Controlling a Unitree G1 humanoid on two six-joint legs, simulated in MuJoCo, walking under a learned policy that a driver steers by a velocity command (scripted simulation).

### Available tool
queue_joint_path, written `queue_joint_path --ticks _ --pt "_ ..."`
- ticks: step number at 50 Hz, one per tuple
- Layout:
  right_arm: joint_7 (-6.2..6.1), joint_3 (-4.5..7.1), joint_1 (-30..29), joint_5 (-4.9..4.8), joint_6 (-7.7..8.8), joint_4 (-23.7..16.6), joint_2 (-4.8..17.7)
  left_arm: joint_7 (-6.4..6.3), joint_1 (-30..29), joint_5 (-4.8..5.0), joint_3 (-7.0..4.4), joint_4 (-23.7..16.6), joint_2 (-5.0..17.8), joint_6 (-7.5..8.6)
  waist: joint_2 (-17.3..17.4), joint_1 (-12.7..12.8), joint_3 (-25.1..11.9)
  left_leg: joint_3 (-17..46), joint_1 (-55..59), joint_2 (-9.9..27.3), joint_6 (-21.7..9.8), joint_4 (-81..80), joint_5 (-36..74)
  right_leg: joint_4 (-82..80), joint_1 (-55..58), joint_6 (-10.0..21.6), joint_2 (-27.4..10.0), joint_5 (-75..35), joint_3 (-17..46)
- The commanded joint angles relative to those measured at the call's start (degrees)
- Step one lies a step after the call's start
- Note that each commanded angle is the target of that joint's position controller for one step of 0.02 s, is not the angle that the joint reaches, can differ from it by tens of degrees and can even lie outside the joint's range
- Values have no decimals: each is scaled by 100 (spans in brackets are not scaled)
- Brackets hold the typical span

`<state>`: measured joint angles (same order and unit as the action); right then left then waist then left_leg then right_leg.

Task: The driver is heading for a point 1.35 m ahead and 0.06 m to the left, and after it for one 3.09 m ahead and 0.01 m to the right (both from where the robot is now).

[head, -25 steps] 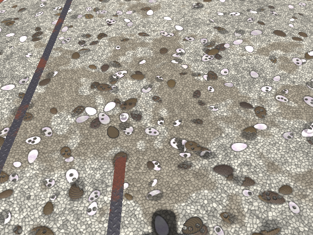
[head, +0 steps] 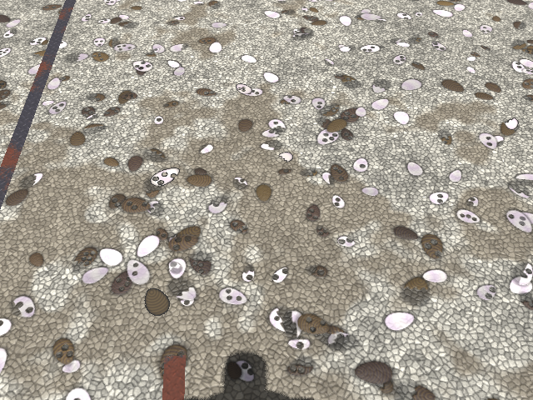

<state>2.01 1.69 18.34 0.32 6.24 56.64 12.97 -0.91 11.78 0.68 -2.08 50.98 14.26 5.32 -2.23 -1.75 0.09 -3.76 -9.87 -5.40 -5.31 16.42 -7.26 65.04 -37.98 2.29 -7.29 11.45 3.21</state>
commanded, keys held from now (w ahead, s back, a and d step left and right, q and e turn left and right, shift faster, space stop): w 1.00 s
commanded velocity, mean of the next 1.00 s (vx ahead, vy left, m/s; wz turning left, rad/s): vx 0.50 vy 0.00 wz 0.00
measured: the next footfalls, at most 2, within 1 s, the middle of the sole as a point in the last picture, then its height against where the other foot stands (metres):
right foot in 0.30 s outside the picture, level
left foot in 0.86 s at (241, 352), level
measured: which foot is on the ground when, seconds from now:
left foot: down 0.00-0.32, up 0.34-0.84, down 0.86-1.00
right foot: up 0.00-0.28, down 0.30-0.86, up 0.88-1.00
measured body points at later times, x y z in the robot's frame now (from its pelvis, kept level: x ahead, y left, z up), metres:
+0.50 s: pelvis +0.28 -0.08 +0.00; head +0.29 -0.10 +0.45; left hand +0.33 +0.18 -0.12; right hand +0.37 -0.35 -0.14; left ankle +0.29 +0.08 -0.66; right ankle +0.29 -0.16 -0.74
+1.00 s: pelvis +0.55 -0.01 -0.01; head +0.58 +0.00 +0.44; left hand +0.60 +0.25 -0.15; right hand +0.66 -0.27 -0.13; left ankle +0.61 +0.07 -0.74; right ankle +0.46 -0.16 -0.65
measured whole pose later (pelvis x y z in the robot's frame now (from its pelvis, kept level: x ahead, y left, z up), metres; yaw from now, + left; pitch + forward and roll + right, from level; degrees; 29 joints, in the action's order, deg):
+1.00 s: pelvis +0.55 -0.01 -0.01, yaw +1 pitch +2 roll +0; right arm 1.9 3.1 10.6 0.1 5.8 51.9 13.9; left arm -0.2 16.5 1.3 -2.8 54.6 14.7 5.7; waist -1.8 -0.2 1.3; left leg -3.8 -19.2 -2.3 -3.9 25.6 -8.3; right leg 68.3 -24.8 2.8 -3.0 19.8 1.5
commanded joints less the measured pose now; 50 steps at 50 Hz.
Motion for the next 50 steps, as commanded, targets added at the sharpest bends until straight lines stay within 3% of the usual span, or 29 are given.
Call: queue_joint_path --ticks 1,5,10,12,13,14,15,16,17,18,19,20,21,23,25,28,31,37,40,41,42,43,44,45,46,47,48,50 --pt "-112 120 -236 -10 102 -317 758 -38 189 -71 -75 -244 259 -20 424 268 314 1181 -612 1601 -978 -1164 427 -826 -107 -153 -238 -932 10" --pt "-197 147 233 -101 26 -216 917 35 -745 -15 -34 -486 161 46 435 -74 311 906 -114 1511 -721 -1062 502 -2479 96 -199 29 -1764 -217" --pt "-211 181 652 -152 -97 -24 971 210 -1439 59 -16 -774 251 99 520 -276 468 1032 839 1883 -641 -641 359 -3331 56 -81 190 -1229 -243" --pt "-224 215 593 -155 -158 -16 1043 267 -1287 60 -58 -802 380 151 605 -114 377 1108 1086 2015 -548 -316 694 -3565 407 81 291 -765 -300" --pt "-227 223 473 -150 -190 -42 1082 274 -951 54 -118 -733 493 174 663 113 196 1037 1086 1962 -467 73 1414 -3685 944 181 439 -610 -432" --pt "-224 188 379 -119 -221 -77 997 255 -168 45 -248 -494 709 187 605 500 -256 795 957 1670 -333 996 2331 -3802 1967 330 629 -582 -571" --pt "-222 85 323 -33 -216 -215 769 208 1018 0 -403 -212 1149 197 233 941 -1119 457 50 1317 -121 2637 1955 -3651 3699 684 -15 -714 141" --pt "-166 -126 932 -16 -79 -310 70 202 1701 -81 -557 -71 1792 144 -1250 794 -1904 100 -2406 306 336 4927 -513 -4047 5965 1602 -1409 -124 2687" --pt "-135 -70 914 -132 79 -205 383 224 1774 -65 -423 -46 1282 141 -1232 860 -2236 994 -3197 284 267 5826 -2407 -4769 6146 1769 -1635 398 3975" --pt "-114 69 355 -278 158 -369 907 220 1208 -34 -306 -147 938 153 -827 741 -1321 1034 -3665 654 140 6098 -2042 -4807 5397 1423 -1438 383 3111" --pt "-139 85 -21 -276 163 -464 937 221 635 -28 -230 -286 727 139 -397 567 -853 869 -3506 983 112 5896 -1464 -4920 4539 1219 -1189 -58 2254" --pt "-176 107 -208 -192 122 -489 852 251 262 -48 -168 -345 546 130 -102 404 -475 785 -3267 1167 145 5507 -1073 -5144 3781 1115 -931 -454 1696" --pt "-203 140 -154 -137 36 -477 768 276 101 -82 -123 -343 405 141 -165 211 -295 800 -2909 1327 165 5165 -804 -5352 3286 995 -695 -695 1256" --pt "-216 119 51 -115 -108 -419 497 301 225 -96 -133 -207 420 170 -234 63 -188 703 -2570 1348 243 4912 -553 -5592 2863 1040 -525 -1186 840" --pt "-236 145 -152 -88 -163 -515 502 257 439 -102 -178 -71 583 185 -130 35 -42 676 -2844 1366 328 4541 -182 -5706 2860 1099 -498 -1674 560" --pt "-228 157 -838 -52 -155 -755 464 156 717 -83 -190 61 652 129 -83 176 110 649 -3247 1362 421 3529 596 -5786 3084 1040 -465 -1867 319" --pt "-177 125 -1464 -77 -120 -923 374 94 936 -44 -194 156 721 96 -121 360 241 505 -3043 1215 416 2481 1285 -5882 3152 913 -353 -1584 76" --pt "-11 89 -2340 -147 -47 -1259 410 38 1417 23 -242 469 792 -22 -122 573 553 456 -3181 1054 253 1535 1005 -5595 4116 856 -713 -1481 100" --pt "60 151 -2096 -150 12 -1267 582 7 1262 34 -295 481 901 -98 -237 323 338 294 -2499 853 45 1311 394 -5079 4380 719 -812 -2491 75" --pt "49 229 -1667 -142 23 -1157 719 5 1138 27 -305 454 943 -126 -314 67 55 114 -1780 649 -52 1260 294 -4583 4326 641 -712 -3452 -28" --pt "16 371 -743 -136 20 -859 954 8 1047 -1 -265 420 843 -158 -243 -366 -472 -8 -544 476 -204 1209 372 -3536 4025 499 -405 -4027 -247" --pt "-41 504 354 -77 10 -613 1376 12 1062 -81 -177 287 679 -155 265 -725 -1300 999 1295 1358 -557 1358 494 -1805 2823 296 -58 -2780 -490" --pt "-34 596 850 -34 -25 -471 1809 94 1800 -76 54 274 -130 -20 1795 -382 -2102 3783 3352 2720 -1515 754 -557 375 429 -107 1046 919 -441" --pt "-32 444 765 -82 -26 -492 1287 120 1554 54 -38 350 315 135 1523 -521 -2178 4572 3337 2759 -1447 153 -1023 1207 -263 -16 944 2048 412" --pt "-48 367 246 -107 -8 -579 1037 134 988 191 -145 146 720 226 1239 -442 -1295 3707 2584 2582 -1153 79 -829 1350 -666 91 625 1682 360" --pt "-54 306 -268 -85 -3 -707 867 93 607 190 -153 41 759 247 701 -256 -833 2949 1681 2380 -986 -43 -293 1090 -478 117 291 1118 184" --pt "-27 257 -584 -33 10 -739 697 50 411 91 -192 7 710 213 439 -79 -457 2434 880 2161 -892 -232 198 711 -215 99 102 776 107" --pt "7 201 -686 29 42 -671 513 27 664 37 -214 53 474 50 637 228 -326 1898 174 1892 -819 -567 470 265 398 93 -99 461 140"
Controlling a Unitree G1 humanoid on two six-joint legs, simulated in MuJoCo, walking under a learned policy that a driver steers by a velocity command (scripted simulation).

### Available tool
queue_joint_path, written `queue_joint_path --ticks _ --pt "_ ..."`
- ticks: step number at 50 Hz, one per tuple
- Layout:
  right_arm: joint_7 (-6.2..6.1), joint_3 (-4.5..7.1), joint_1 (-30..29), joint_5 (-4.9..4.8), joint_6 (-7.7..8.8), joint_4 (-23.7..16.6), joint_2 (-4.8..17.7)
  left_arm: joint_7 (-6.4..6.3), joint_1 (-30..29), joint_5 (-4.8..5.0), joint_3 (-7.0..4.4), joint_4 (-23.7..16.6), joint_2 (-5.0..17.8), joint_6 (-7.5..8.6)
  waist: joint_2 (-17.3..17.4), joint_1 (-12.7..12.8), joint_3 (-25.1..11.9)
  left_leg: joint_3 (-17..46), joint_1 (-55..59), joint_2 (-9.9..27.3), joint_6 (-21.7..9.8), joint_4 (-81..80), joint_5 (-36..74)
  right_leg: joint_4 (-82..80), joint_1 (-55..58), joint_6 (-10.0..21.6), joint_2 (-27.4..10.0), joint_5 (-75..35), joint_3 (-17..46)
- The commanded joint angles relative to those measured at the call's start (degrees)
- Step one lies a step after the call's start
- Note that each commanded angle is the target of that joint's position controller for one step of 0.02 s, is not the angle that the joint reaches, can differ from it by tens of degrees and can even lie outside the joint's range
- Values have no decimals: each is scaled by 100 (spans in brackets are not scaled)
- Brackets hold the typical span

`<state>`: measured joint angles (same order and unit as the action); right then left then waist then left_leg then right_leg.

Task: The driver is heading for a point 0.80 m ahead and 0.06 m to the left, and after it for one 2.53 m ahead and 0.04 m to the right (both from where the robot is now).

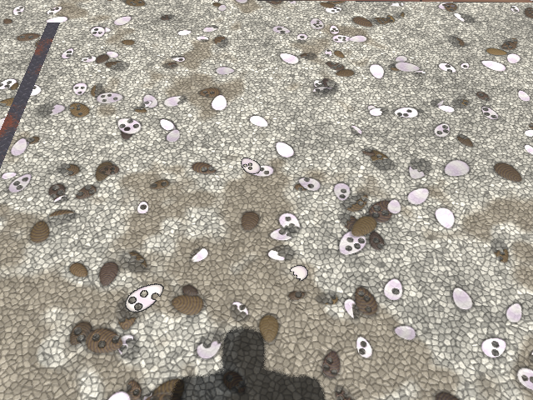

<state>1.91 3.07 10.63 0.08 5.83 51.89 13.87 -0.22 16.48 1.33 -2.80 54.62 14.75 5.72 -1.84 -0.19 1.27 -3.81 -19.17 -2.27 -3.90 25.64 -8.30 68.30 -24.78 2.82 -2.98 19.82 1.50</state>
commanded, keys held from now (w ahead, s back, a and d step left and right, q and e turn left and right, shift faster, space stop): w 0.68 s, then w+q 0.32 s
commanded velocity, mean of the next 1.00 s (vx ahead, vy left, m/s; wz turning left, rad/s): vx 0.50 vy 0.00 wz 0.09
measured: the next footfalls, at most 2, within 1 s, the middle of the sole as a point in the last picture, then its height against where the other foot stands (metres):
right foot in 0.42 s outside the picture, level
left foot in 1.00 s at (234, 315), level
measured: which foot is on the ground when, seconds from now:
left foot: down 0.00-0.44, up 0.46-0.98, down 1.00-1.00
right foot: up 0.00-0.40, down 0.42-1.00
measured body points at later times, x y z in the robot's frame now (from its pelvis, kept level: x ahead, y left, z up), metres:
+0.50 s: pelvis +0.27 -0.06 -0.01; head +0.31 -0.07 +0.44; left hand +0.44 +0.19 -0.11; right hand +0.26 -0.33 -0.16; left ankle +0.11 +0.08 -0.66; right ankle +0.36 -0.15 -0.74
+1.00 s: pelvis +0.55 -0.02 -0.02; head +0.58 -0.01 +0.43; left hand +0.50 +0.25 -0.16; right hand +0.77 -0.24 -0.12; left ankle +0.66 +0.09 -0.74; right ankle +0.37 -0.15 -0.73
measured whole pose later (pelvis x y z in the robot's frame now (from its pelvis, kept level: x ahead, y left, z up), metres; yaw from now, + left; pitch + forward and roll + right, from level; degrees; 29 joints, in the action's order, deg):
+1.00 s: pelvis +0.55 -0.02 -0.02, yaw +7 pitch +2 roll -1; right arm 3.0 3.6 2.8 -1.2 3.9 47.8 13.5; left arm -1.3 20.0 0.3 -4.0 57.3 14.8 3.1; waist 0.4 2.2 0.9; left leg -3.0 -29.8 0.3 -6.4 32.4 -5.2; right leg 24.1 4.6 -1.2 -1.8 27.3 -9.8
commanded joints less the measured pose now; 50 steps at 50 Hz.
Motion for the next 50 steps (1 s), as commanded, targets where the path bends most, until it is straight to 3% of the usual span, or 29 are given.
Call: queue_joint_path --ticks 1,4,6,10,15,18,19,20,21,22,23,24,25,26,28,30,33,39,42,45,47,48,49,50 --pt "11 77 172 33 95 -134 474 -50 268 -30 -134 -291 309 -54 599 123 -369 1720 936 1534 -1003 -1621 683 -232 -857 11 -555 -426 265" --pt "-88 142 439 21 100 3 741 -77 -220 -87 -160 -474 319 -136 459 92 -80 1401 874 1535 -1065 -1880 963 -964 -1335 -152 -626 -1039 205" --pt "-155 144 623 4 59 73 771 -65 -633 -112 -166 -601 301 -130 431 -8 0 1222 1048 1477 -981 -1932 1038 -1598 -1604 -222 -613 -1648 174" --pt "-210 135 953 -54 11 204 815 9 -1394 -78 -114 -793 178 -83 494 -245 146 814 1219 1282 -764 -1954 977 -2876 -1412 -229 -398 -2559 -37" --pt "-227 166 1398 -94 -95 457 874 160 -2155 -11 -58 -1073 195 -26 522 -479 382 824 2028 1582 -742 -1644 964 -3640 -1531 -140 -236 -2258 -121" --pt "-260 221 1320 -118 -169 504 972 247 -2042 0 -94 -1133 352 33 650 -276 280 872 2390 1781 -617 -1211 1656 -3905 -1120 80 -104 -1665 -185" --pt "-265 237 1186 -122 -190 477 1026 249 -1707 -8 -153 -1056 476 48 724 -60 74 799 2377 1735 -545 -850 2479 -3981 -543 176 57 -1532 -320" --pt "-266 220 1043 -124 -218 442 984 229 -982 -30 -265 -831 656 53 693 330 -347 592 2222 1500 -421 -38 3331 -4099 472 314 259 -1591 -489" --pt "-264 146 1001 -75 -222 358 810 182 97 -66 -411 -523 994 52 483 739 -1068 352 1424 1180 -232 1299 3029 -3920 2119 568 -46 -1762 -146" --pt "-231 -12 1496 -19 -141 240 282 139 908 -183 -545 -377 1554 19 -716 680 -1946 32 -801 357 173 3580 801 -4096 4386 1331 -1513 -1198 2174" --pt "-189 -69 1584 -75 9 316 186 162 987 -115 -450 -336 1313 0 -1367 652 -2418 746 -1872 -98 223 4720 -2376 -5014 4887 1727 -2064 -659 4061" --pt "-154 75 1157 -223 110 222 726 164 554 -69 -326 -401 948 10 -947 620 -1678 1045 -2430 301 106 5209 -2203 -5092 4296 1436 -1863 -354 3443" --pt "-155 90 724 -275 153 105 814 154 74 -76 -258 -528 728 7 -578 495 -1062 872 -2468 617 25 5096 -1696 -5187 3439 1213 -1634 -599 2572" --pt "-194 110 502 -219 137 70 746 178 -330 -122 -209 -578 588 13 -178 304 -626 759 -2240 849 30 4696 -1227 -5415 2561 1091 -1394 -967 1987" --pt "-240 156 655 -131 -29 130 572 216 -598 -191 -135 -566 359 52 -291 -27 -361 797 -1586 1090 48 4145 -777 -5785 1648 967 -1074 -1386 1340" --pt "-260 148 716 -104 -142 145 393 199 -426 -170 -163 -452 467 90 -256 -110 -247 729 -1511 1125 128 3833 -549 -6016 1378 1068 -1001 -1728 1022" --pt "-277 184 113 -41 -173 -63 451 91 -118 -168 -206 -310 662 82 -110 -22 -16 718 -2088 1148 279 2963 249 -6186 1545 1086 -990 -2063 755" --pt "-133 98 -852 -113 -148 -328 273 -27 294 -144 -212 -93 741 49 -144 284 199 487 -2006 899 247 1344 1571 -6328 1952 780 -881 -2025 -73" --pt "-44 60 -1251 -149 -155 -531 271 -42 534 -134 -233 68 745 -3 -87 427 372 511 -2256 793 130 1001 1356 -6192 2600 732 -1103 -2188 -315" --pt "78 49 -1457 -155 -140 -747 312 -74 514 -99 -274 112 805 -96 -120 405 420 394 -2304 706 -47 799 757 -5808 3147 614 -1316 -2756 -505" --pt "137 113 -1218 -136 -138 -796 459 -108 311 -78 -318 35 954 -156 -289 193 164 49 -1632 424 -223 791 198 -5178 3229 482 -1322 -4446 -717" --pt "142 203 -783 -125 -150 -731 611 -133 215 -73 -337 -10 1027 -200 -372 -67 -155 -159 -948 185 -330 790 23 -4503 3186 388 -1255 -5463 -857" --pt "127 363 93 -129 -161 -501 862 -161 131 -79 -316 -74 998 -252 -251 -509 -623 -270 236 -96 -493 549 203 -3346 2854 214 -1014 -5843 -1080" --pt "43 558 1091 -118 -189 -313 1373 -190 169 -150 -253 -231 914 -234 334 -861 -1229 978 2033 605 -864 472 279 -1565 1455 -28 -758 -4459 -1164"
Keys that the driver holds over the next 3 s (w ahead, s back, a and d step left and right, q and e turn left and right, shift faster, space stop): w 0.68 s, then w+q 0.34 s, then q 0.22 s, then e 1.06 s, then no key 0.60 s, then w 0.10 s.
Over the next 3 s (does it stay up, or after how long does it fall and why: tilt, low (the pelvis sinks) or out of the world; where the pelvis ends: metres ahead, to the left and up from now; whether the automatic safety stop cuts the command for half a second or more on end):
stays up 0.79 0.02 -0.01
